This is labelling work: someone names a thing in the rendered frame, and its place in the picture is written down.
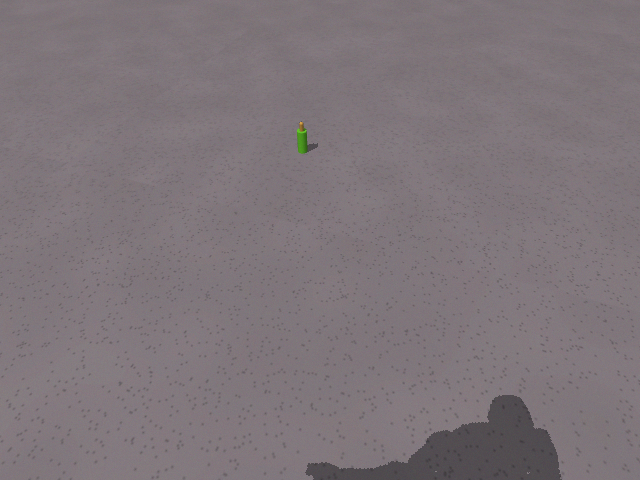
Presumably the bottle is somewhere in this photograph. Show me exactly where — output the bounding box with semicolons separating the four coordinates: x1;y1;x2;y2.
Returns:
297;122;308;154

